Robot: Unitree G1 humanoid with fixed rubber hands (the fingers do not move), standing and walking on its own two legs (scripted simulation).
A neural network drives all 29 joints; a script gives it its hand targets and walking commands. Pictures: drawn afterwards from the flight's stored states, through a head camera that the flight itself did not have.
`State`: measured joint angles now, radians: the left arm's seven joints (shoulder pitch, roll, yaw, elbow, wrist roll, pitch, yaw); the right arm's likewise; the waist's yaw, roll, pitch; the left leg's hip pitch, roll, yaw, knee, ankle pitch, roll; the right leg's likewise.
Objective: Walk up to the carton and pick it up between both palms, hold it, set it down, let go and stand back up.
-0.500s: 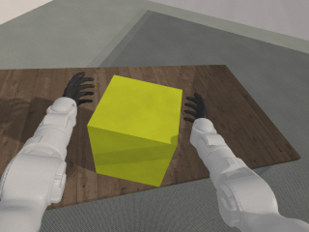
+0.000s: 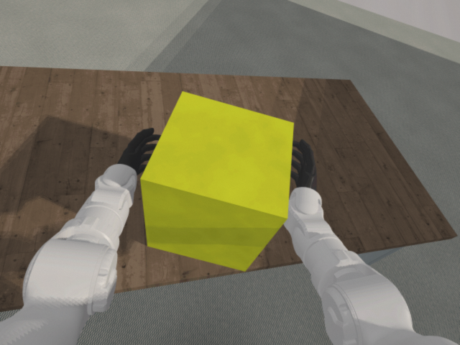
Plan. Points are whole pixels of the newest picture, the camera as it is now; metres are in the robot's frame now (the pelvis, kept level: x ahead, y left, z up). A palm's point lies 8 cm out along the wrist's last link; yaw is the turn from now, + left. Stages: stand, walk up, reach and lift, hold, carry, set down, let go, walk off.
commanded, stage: reach and lift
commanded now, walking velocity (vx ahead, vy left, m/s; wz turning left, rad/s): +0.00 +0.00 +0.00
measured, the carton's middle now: (216, 188) +0.42 -0.04 +0.00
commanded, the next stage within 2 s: none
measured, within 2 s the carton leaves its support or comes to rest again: neither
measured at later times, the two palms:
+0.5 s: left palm (135, 149) +0.47 +0.11 +0.06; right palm (299, 190) +0.37 -0.18 +0.04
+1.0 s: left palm (135, 153) +0.46 +0.11 +0.05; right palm (297, 197) +0.36 -0.18 +0.03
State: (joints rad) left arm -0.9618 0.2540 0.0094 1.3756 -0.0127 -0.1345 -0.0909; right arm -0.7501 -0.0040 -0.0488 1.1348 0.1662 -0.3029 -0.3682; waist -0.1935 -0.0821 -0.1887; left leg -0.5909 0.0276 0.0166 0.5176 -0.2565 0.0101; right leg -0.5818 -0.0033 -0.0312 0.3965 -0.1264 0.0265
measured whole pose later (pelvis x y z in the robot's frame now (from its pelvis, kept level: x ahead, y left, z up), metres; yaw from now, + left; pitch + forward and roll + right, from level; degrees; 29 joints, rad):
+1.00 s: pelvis -0.01 +0.01 +0.00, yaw +0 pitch +17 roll -3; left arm -1.08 0.17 0.39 1.45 0.31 -0.31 -0.08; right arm -0.75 0.11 -0.57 1.12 -0.33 -0.47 -0.27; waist -0.14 0.00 -0.12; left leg -0.60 0.03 0.02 0.57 -0.27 0.02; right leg -0.55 -0.01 -0.03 0.38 -0.13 0.04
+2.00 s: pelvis -0.02 +0.01 +0.00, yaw +0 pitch +17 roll -3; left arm -1.00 0.14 0.28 1.45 0.22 -0.36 -0.03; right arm -0.70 0.11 -0.58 1.12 -0.27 -0.50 -0.23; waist -0.10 0.03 -0.14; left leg -0.58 0.03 0.02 0.54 -0.24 0.02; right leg -0.54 0.00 -0.03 0.34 -0.09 0.03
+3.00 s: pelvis -0.03 -0.01 +0.01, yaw +1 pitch +6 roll -2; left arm -0.83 0.10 0.07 1.00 -0.01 0.17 0.09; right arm -0.67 -0.01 -0.26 0.75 0.07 0.16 -0.20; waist -0.05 -0.02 -0.17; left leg -0.36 0.03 0.02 0.46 -0.21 0.01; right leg -0.35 0.00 -0.03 0.34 -0.10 0.02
